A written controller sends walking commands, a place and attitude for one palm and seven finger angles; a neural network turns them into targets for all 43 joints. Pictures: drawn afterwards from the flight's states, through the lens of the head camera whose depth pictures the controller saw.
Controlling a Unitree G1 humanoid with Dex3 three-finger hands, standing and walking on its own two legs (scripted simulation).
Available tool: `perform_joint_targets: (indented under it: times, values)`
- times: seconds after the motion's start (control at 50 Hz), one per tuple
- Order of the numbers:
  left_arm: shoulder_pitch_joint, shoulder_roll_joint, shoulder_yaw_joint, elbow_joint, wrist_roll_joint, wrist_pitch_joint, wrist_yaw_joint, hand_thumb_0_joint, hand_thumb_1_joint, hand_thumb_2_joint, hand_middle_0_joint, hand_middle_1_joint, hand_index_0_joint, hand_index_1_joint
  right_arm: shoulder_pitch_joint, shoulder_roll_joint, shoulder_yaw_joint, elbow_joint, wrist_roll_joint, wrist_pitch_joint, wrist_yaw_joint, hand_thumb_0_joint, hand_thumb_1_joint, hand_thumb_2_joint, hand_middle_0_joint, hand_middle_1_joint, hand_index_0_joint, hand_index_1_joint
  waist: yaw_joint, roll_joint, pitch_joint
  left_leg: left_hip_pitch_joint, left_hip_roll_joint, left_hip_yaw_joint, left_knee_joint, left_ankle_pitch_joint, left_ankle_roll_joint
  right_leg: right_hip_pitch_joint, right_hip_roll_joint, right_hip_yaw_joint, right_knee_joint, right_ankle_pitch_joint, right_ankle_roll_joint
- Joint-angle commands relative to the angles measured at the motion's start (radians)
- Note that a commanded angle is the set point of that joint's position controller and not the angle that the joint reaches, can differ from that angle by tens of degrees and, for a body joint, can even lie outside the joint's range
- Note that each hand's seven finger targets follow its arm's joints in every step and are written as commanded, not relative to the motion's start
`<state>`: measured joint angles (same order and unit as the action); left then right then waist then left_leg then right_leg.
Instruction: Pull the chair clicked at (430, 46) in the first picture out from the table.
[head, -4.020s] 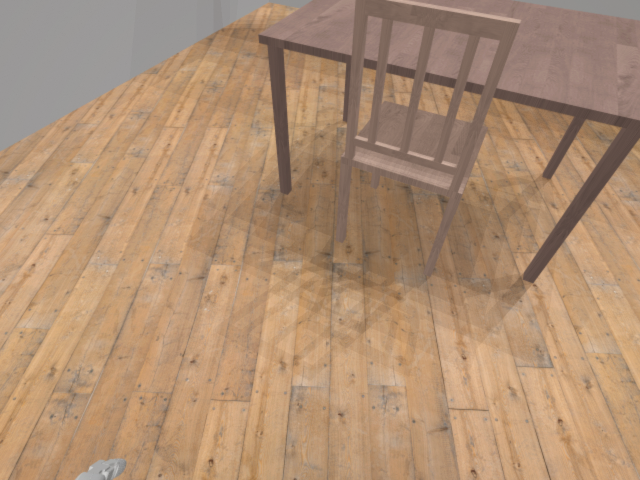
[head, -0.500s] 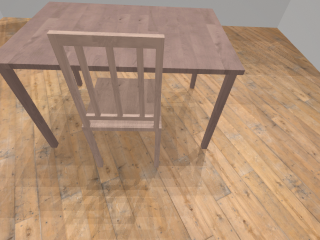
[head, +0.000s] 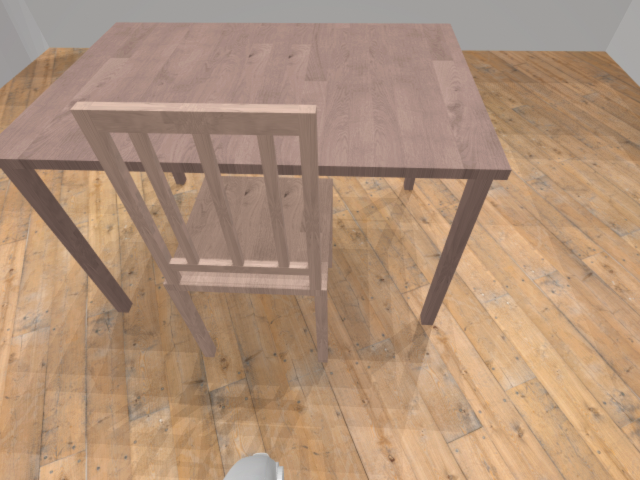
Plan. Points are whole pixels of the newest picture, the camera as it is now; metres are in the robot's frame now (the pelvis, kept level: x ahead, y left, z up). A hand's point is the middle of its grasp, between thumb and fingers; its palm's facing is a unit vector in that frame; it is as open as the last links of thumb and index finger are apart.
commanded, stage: take the last steps up to it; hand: left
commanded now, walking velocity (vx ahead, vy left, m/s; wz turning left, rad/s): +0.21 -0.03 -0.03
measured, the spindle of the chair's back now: (222, 208) +0.61 +0.24 -0.07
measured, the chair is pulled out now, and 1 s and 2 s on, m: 0.00 0.00 0.00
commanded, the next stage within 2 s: come to a stop and stand still in 0.14 s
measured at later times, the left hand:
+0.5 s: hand (201, 463) +0.18 +0.20 -0.19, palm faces +0.01 -0.98 -0.20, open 7.3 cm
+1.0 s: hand out of the picture +0.15 +0.18 -0.17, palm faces +0.03 -0.97 -0.25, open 7.3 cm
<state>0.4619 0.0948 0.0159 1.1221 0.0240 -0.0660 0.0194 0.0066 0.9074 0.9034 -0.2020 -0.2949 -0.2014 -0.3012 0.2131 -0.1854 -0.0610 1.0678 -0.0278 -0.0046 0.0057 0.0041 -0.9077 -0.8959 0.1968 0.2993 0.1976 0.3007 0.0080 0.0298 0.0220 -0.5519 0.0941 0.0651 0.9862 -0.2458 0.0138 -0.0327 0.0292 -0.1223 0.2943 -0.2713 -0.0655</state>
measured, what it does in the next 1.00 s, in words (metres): steps on the spot: left foot, then right foot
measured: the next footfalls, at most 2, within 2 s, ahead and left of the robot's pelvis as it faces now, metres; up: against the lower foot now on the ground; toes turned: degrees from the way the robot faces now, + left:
left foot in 0.20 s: +0.19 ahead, +0.10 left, +0.00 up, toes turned +5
right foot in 0.66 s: +0.13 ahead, -0.11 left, +0.00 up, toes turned -4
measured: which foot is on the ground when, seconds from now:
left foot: up 0.00-0.18, down 0.20-0.68, up 0.70-1.00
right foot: down 0.00-0.20, up 0.22-0.64, down 0.66-1.00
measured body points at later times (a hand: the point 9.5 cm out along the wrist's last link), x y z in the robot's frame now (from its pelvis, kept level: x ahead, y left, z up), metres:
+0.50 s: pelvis +0.13 +0.02 +0.00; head +0.15 +0.04 +0.44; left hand +0.18 +0.25 -0.17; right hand +0.18 -0.22 -0.14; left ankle +0.15 +0.10 -0.75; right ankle +0.14 -0.13 -0.70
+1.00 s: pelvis +0.10 -0.01 -0.01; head +0.11 -0.02 +0.44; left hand +0.15 +0.23 -0.15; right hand +0.13 -0.25 -0.17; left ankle +0.07 +0.13 -0.72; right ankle +0.13 -0.14 -0.75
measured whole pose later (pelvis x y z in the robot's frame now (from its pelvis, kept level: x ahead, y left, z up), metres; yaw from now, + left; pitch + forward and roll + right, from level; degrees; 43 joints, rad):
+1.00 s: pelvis +0.10 -0.01 -0.01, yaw -2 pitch -1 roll +1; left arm 0.23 0.16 0.04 1.01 0.03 0.01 0.04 0.01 0.91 0.90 -0.21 -0.30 -0.21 -0.30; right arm 0.22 -0.20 -0.06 1.03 -0.01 0.05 -0.02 0.00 -0.91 -0.90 0.20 0.30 0.20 0.30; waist 0.02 0.01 0.03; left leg -0.25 0.02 0.02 0.68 -0.41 -0.04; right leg -0.27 -0.07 -0.04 0.48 -0.20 0.01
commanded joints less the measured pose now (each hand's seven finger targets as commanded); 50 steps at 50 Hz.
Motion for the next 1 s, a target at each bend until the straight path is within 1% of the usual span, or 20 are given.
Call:
perform_joint_targets:
  times: [0.0, 0.08, 0.14, 0.16, 0.18, 0.2, 0.22, 0.26, 0.3, 0.44, 0.56, 0.62, 0.64, 0.66, 0.68, 0.7, 0.76, 0.82, 0.92, 0.98]
  values:
    - [0.098, 0.139, 0.021, 0.004, -0.003, -0.019, 0.014, 0.000, 0.900, 0.900, -0.200, -0.300, -0.200, -0.300, -0.110, -0.008, 0.013, -0.074, 0.009, -0.025, 0.008, 0.000, -0.900, -0.900, 0.200, 0.300, 0.200, 0.300, 0.019, -0.132, 0.071, -0.066, -0.015, 0.036, -0.117, 0.007, 0.004, 0.043, -0.251, 0.154, -0.070, 0.615, -0.112]
    - [0.098, 0.144, 0.023, 0.033, -0.001, -0.011, 0.019, 0.000, 0.900, 0.900, -0.200, -0.300, -0.200, -0.300, -0.119, 0.002, 0.022, -0.065, 0.013, -0.040, 0.002, 0.000, -0.900, -0.900, 0.200, 0.300, 0.200, 0.300, 0.014, -0.158, 0.070, 0.076, -0.060, 0.069, -0.279, -0.027, 0.033, 0.047, -0.240, 0.130, 0.006, 0.780, -0.098]
    - [0.063, 0.137, 0.025, 0.035, -0.012, -0.007, 0.019, 0.000, 0.900, 0.900, -0.200, -0.300, -0.200, -0.300, 0.121, -0.035, 0.014, 0.011, 0.005, -0.057, -0.024, 0.000, -0.900, -0.900, 0.200, 0.300, 0.200, 0.300, -0.088, -0.123, -0.045, 0.422, -0.090, 0.057, -0.493, 0.156, 0.066, -0.022, -0.178, 0.094, 0.319, 0.796, -0.043]
    - [0.085, 0.112, 0.024, 0.024, -0.018, -0.003, 0.016, 0.000, 0.900, 0.900, -0.200, -0.300, -0.200, -0.300, 0.230, -0.118, -0.004, 0.029, -0.005, -0.063, -0.034, 0.000, -0.900, -0.900, 0.200, 0.300, 0.200, 0.300, -0.116, -0.014, -0.119, 0.636, 0.098, -0.160, -0.496, 0.372, 0.142, -0.228, -0.100, 0.063, 0.534, 0.432, -0.001]
    - [0.111, 0.061, 0.018, -0.001, -0.025, -0.005, 0.011, 0.000, 0.900, 0.900, -0.200, -0.300, -0.200, -0.300, 0.292, -0.198, -0.018, 0.035, -0.002, -0.059, -0.039, 0.000, -0.900, -0.900, 0.200, 0.300, 0.200, 0.300, -0.092, 0.190, -0.181, 0.744, 0.356, -0.477, -0.609, 0.582, 0.280, -0.442, 0.002, 0.032, 0.818, -0.290, 0.030]
    - [0.078, 0.105, 0.026, -0.007, -0.010, 0.004, 0.017, 0.000, 0.900, 0.900, -0.200, -0.300, -0.200, -0.300, 0.246, -0.190, -0.013, 0.026, 0.017, -0.051, -0.043, 0.000, -0.900, -0.900, 0.200, 0.300, 0.200, 0.300, -0.079, 0.094, -0.157, 0.643, 0.377, -0.485, -0.679, 0.393, 0.303, -0.460, -0.016, 0.115, 0.953, -0.337, 0.014]
    - [0.011, 0.088, 0.028, -0.015, -0.009, 0.009, 0.015, 0.000, 0.900, 0.900, -0.200, -0.300, -0.200, -0.300, 0.170, -0.153, -0.008, 0.004, 0.017, -0.051, -0.046, 0.000, -0.900, -0.900, 0.200, 0.300, 0.200, 0.300, -0.063, 0.080, -0.034, 0.487, 0.343, -0.442, -0.727, 0.253, 0.287, -0.511, -0.059, 0.139, 0.995, -0.261, 0.021]
    - [-0.002, 0.062, 0.025, -0.002, -0.006, 0.032, 0.006, 0.000, 0.900, 0.900, -0.200, -0.300, -0.200, -0.300, 0.034, -0.033, 0.029, -0.019, 0.017, -0.054, -0.051, 0.000, -0.900, -0.900, 0.200, 0.300, 0.200, 0.300, 0.011, 0.009, 0.098, 0.265, 0.257, -0.267, -0.763, 0.368, 0.222, -0.428, -0.122, 0.158, 0.877, -0.153, 0.051]
    - [0.044, 0.031, 0.020, 0.007, -0.006, 0.064, 0.013, 0.000, 0.900, 0.900, -0.200, -0.300, -0.200, -0.300, -0.001, -0.033, 0.030, -0.033, 0.012, -0.058, -0.056, 0.000, -0.900, -0.900, 0.200, 0.300, 0.200, 0.300, 0.046, 0.022, 0.008, 0.278, 0.194, -0.099, -0.704, 0.689, 0.176, -0.316, -0.116, 0.138, 0.711, -0.106, 0.084]
    - [-0.097, 0.114, 0.035, -0.073, 0.000, 0.111, 0.021, 0.000, 0.900, 0.900, -0.200, -0.300, -0.200, -0.300, 0.008, -0.101, 0.004, -0.047, 0.014, -0.004, -0.056, 0.000, -0.900, -0.900, 0.200, 0.300, 0.200, 0.300, 0.009, 0.137, -0.002, 0.332, 0.181, -0.066, -0.658, 0.710, 0.153, -0.313, -0.078, 0.097, 0.582, -0.077, 0.099]
    - [-0.173, 0.146, 0.042, -0.133, -0.004, 0.098, 0.022, 0.000, 0.900, 0.900, -0.200, -0.300, -0.200, -0.300, 0.011, -0.135, -0.018, -0.069, 0.003, 0.017, -0.045, 0.000, -0.900, -0.900, 0.200, 0.300, 0.200, 0.300, 0.001, 0.123, -0.011, 0.379, 0.192, -0.113, -0.587, 0.627, 0.141, -0.270, -0.067, 0.094, 0.387, -0.081, 0.078]
    - [-0.134, 0.194, 0.047, -0.126, 0.000, 0.070, 0.025, 0.000, 0.900, 0.900, -0.200, -0.300, -0.200, -0.300, 0.043, -0.107, -0.017, -0.069, 0.014, 0.022, -0.031, 0.000, -0.900, -0.900, 0.200, 0.300, 0.200, 0.300, 0.015, 0.010, -0.075, 0.351, 0.082, -0.055, -0.450, 0.335, 0.036, -0.113, -0.124, 0.137, 0.091, 0.275, 0.075]
    - [-0.147, 0.260, 0.052, -0.129, 0.006, 0.058, 0.031, 0.000, 0.900, 0.900, -0.200, -0.300, -0.200, -0.300, 0.068, -0.056, -0.010, -0.079, 0.022, 0.021, -0.026, 0.000, -0.900, -0.900, 0.200, 0.300, 0.200, 0.300, -0.006, -0.167, -0.098, 0.246, -0.016, 0.013, -0.354, 0.047, -0.021, -0.052, -0.291, 0.319, 0.101, 0.593, 0.017]
    - [-0.155, 0.297, 0.054, -0.139, 0.003, 0.054, 0.026, 0.000, 0.900, 0.900, -0.200, -0.300, -0.200, -0.300, 0.060, -0.039, -0.007, -0.094, 0.023, 0.034, -0.026, 0.000, -0.900, -0.900, 0.200, 0.300, 0.200, 0.300, -0.003, -0.194, -0.083, 0.204, -0.075, 0.009, -0.255, -0.286, -0.043, -0.073, -0.414, 0.372, 0.103, 0.878, -0.079]
    - [-0.146, 0.311, 0.060, -0.134, 0.002, 0.051, 0.028, 0.000, 0.900, 0.900, -0.200, -0.300, -0.200, -0.300, 0.044, -0.046, -0.008, -0.099, 0.017, 0.052, -0.032, 0.000, -0.900, -0.900, 0.200, 0.300, 0.200, 0.300, 0.016, -0.283, -0.124, 0.195, -0.075, -0.048, -0.144, -0.376, -0.041, -0.082, -0.428, 0.391, 0.102, 0.939, -0.120]
    - [-0.178, 0.285, 0.057, -0.136, 0.001, 0.053, 0.031, 0.000, 0.900, 0.900, -0.200, -0.300, -0.200, -0.300, 0.039, -0.061, -0.012, -0.095, 0.017, 0.054, -0.035, 0.000, -0.900, -0.900, 0.200, 0.300, 0.200, 0.300, 0.005, -0.268, -0.108, 0.167, -0.077, -0.081, -0.054, -0.342, -0.044, -0.071, -0.403, 0.360, 0.118, 0.959, -0.138]
    - [-0.216, 0.266, 0.059, -0.152, -0.001, 0.057, 0.035, 0.000, 0.900, 0.900, -0.200, -0.300, -0.200, -0.300, 0.044, -0.070, -0.013, -0.075, 0.020, 0.055, -0.028, 0.000, -0.900, -0.900, 0.200, 0.300, 0.200, 0.300, 0.000, -0.173, -0.081, 0.123, -0.073, -0.085, 0.061, -0.240, -0.062, -0.067, -0.349, 0.273, 0.117, 0.834, -0.121]
    - [-0.201, 0.268, 0.062, -0.157, 0.003, 0.058, 0.035, 0.000, 0.900, 0.900, -0.200, -0.300, -0.200, -0.300, 0.033, -0.064, -0.010, -0.083, 0.017, 0.058, -0.021, 0.000, -0.900, -0.900, 0.200, 0.300, 0.200, 0.300, 0.011, -0.203, -0.046, 0.135, -0.072, -0.076, 0.009, -0.203, -0.072, -0.106, -0.336, 0.266, 0.074, 0.640, -0.111]
    - [-0.180, 0.277, 0.072, -0.149, 0.010, 0.068, 0.029, 0.000, 0.900, 0.900, -0.200, -0.300, -0.200, -0.300, 0.028, -0.043, 0.005, -0.093, 0.019, 0.039, -0.017, 0.000, -0.900, -0.900, 0.200, 0.300, 0.200, 0.300, 0.033, -0.228, -0.035, 0.242, -0.075, -0.038, -0.294, -0.195, -0.053, -0.146, -0.316, 0.313, 0.017, 0.293, -0.107]
    - [-0.217, 0.253, 0.063, -0.140, -0.003, 0.077, 0.023, 0.000, 0.900, 0.900, -0.200, -0.300, -0.200, -0.300, 0.121, -0.034, 0.017, -0.052, 0.020, 0.025, -0.024, 0.000, -0.900, -0.900, 0.200, 0.300, 0.200, 0.300, -0.013, -0.185, -0.022, 0.454, -0.087, -0.014, -0.590, -0.013, -0.037, -0.290, -0.240, 0.259, 0.039, 0.042, -0.026]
